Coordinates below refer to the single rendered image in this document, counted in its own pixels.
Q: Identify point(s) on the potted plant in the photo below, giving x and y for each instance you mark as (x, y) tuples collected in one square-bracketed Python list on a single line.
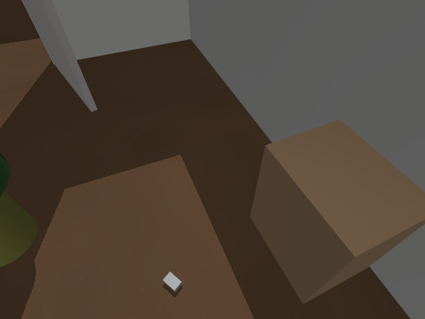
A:
[(17, 228)]

